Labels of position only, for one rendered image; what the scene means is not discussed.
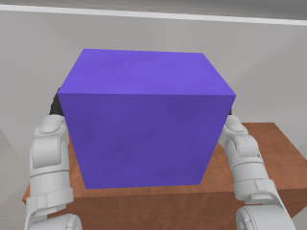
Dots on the robot right forearm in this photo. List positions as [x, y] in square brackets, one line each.
[251, 181]

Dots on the robot left upper arm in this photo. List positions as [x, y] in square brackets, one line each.
[63, 222]

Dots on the robot left forearm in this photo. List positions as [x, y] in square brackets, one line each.
[48, 170]

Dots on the robot left hand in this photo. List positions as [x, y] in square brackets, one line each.
[56, 107]

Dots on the carton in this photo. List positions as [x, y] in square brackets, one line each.
[143, 118]

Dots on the robot right upper arm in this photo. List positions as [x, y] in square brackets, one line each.
[262, 217]

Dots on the pedestal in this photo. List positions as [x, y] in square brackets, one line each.
[211, 205]

